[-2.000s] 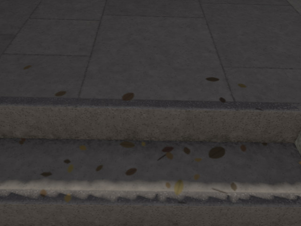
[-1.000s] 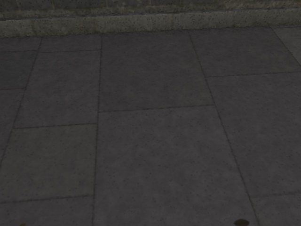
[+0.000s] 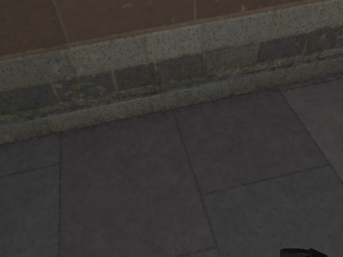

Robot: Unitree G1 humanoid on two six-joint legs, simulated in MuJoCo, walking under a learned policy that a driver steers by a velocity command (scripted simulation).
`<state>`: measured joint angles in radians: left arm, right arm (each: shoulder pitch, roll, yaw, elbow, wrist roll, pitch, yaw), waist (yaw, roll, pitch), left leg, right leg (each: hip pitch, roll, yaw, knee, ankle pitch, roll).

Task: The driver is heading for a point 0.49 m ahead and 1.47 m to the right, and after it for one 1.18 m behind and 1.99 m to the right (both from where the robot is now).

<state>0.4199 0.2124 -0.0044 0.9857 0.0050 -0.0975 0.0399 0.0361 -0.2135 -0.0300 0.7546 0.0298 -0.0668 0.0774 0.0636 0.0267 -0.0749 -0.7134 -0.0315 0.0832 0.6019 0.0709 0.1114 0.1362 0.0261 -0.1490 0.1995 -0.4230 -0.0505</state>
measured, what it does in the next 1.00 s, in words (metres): walks ahead, turning right: left foot, then right foot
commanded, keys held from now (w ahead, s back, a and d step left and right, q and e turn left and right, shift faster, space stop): w+e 1.00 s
